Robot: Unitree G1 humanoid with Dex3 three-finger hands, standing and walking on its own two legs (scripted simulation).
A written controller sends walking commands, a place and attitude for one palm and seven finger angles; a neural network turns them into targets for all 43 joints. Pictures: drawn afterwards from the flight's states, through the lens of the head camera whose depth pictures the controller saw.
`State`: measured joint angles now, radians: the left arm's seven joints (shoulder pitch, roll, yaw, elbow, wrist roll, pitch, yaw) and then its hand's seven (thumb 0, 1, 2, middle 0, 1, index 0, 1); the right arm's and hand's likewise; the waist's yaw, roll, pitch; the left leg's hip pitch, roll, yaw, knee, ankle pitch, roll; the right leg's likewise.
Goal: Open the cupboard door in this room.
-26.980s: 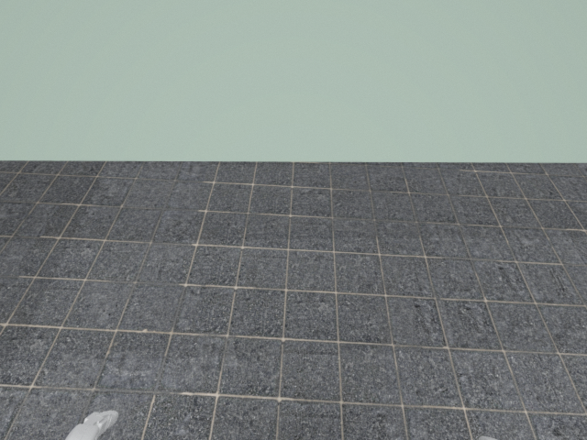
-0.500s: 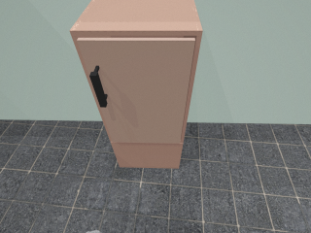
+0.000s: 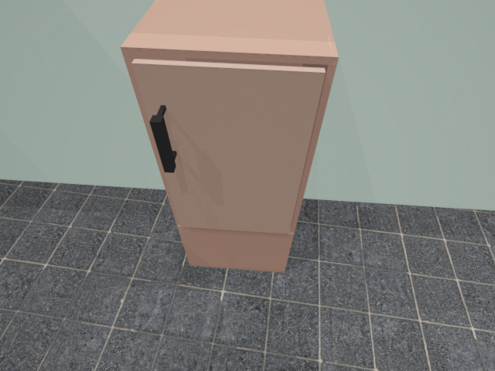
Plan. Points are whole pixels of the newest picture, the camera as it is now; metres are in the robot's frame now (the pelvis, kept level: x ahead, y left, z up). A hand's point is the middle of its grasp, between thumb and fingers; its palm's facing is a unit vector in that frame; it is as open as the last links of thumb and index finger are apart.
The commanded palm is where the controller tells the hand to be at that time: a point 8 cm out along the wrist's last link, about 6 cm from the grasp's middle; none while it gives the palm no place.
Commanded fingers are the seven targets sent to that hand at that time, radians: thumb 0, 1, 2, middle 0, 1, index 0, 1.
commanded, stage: come to a stop and stand still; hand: left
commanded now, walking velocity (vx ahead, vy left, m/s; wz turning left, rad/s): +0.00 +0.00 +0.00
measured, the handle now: (166, 139) +0.58 +0.23 +0.01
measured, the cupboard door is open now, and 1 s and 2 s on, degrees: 0 0 0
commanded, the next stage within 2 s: look again from close up in 0.04 s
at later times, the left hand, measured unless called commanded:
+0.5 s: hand out of the picture +0.02 +0.23 -0.18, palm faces +0.00 -0.97 -0.24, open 7.4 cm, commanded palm none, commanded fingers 0.00 0.90 0.90 -0.20 -0.30 -0.20 -0.30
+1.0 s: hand out of the picture -0.01 +0.19 -0.19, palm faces +0.00 -0.98 -0.18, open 7.4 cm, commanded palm none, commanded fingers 0.00 0.90 0.90 -0.20 -0.30 -0.20 -0.30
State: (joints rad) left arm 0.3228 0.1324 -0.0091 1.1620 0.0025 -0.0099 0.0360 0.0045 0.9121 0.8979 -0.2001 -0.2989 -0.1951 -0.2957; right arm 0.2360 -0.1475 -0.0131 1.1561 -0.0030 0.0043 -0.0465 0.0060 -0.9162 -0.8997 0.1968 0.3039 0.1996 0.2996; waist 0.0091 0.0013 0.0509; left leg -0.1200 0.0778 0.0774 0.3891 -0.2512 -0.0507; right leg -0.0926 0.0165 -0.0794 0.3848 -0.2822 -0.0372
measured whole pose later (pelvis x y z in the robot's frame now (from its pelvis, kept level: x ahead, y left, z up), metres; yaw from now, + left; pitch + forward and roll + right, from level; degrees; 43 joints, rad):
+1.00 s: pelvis +0.01 +0.02 -0.02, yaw -1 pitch +0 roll +1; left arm 0.35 0.14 0.01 1.10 0.03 -0.01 0.01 0.00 0.91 0.90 -0.20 -0.30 -0.20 -0.30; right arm 0.33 -0.15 -0.01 1.09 -0.02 -0.01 -0.02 0.00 -0.90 -0.90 0.20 0.30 0.20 0.30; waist 0.00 0.00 0.01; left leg -0.21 0.03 0.09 0.58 -0.37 0.00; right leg -0.21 -0.03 -0.04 0.61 -0.40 -0.01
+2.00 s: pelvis -0.04 +0.10 -0.01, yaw -2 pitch -1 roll -1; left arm 0.34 0.18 0.00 0.96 0.02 0.03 0.03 0.01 0.91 0.90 -0.20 -0.30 -0.20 -0.30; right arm 0.29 -0.21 -0.01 0.95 -0.02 0.02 -0.01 0.00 -0.91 -0.90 0.20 0.30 0.20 0.30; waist -0.02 0.05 -0.01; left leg -0.33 -0.09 0.09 0.51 -0.23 0.11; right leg -0.30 0.00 0.04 0.57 -0.38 -0.03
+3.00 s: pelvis -0.09 +0.13 +0.00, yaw -1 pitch +0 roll -1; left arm 0.41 0.14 0.00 1.12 0.02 0.00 0.04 0.00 0.91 0.90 -0.20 -0.30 -0.19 -0.30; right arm 0.30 -0.15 -0.01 1.11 -0.01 0.01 -0.03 0.01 -0.91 -0.90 0.20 0.30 0.20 0.30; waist -0.01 0.01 -0.01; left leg -0.28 -0.10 0.07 0.32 -0.06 0.07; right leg -0.16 0.01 0.01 0.43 -0.28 -0.01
